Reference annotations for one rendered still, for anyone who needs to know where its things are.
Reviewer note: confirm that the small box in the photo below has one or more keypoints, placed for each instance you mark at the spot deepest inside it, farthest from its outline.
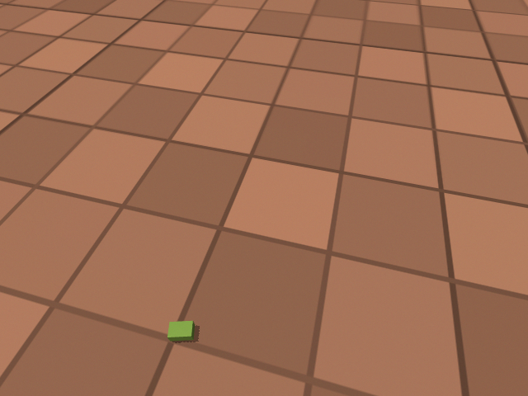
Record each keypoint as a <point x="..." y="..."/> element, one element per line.
<point x="181" y="331"/>

